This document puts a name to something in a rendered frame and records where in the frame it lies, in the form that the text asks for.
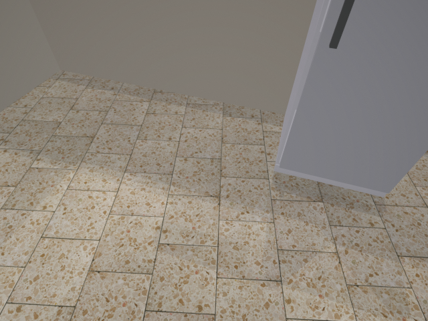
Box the handle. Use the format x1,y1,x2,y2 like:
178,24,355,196
329,0,354,49

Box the fridge door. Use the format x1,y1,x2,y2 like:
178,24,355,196
280,0,428,193

